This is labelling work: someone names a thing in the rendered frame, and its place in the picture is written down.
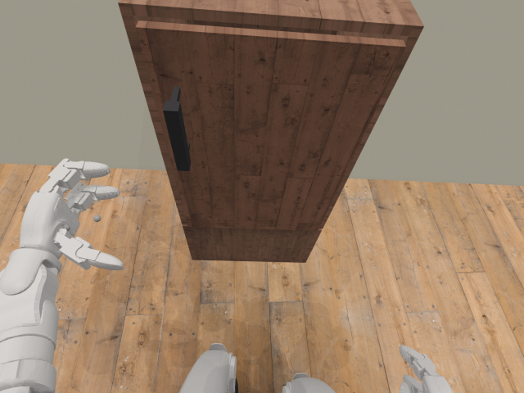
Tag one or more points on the right robot hand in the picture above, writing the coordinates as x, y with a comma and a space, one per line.
425, 370

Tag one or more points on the cupboard door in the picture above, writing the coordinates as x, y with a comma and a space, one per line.
273, 118

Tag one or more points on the robot right shin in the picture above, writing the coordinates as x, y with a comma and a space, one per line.
298, 375

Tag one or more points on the robot left forearm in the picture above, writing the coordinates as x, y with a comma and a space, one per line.
28, 321

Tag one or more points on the left robot hand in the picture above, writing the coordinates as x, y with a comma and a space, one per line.
47, 213

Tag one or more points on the robot left thigh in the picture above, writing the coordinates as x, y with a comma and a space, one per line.
213, 372

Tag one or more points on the handle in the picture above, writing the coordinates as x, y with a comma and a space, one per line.
177, 134

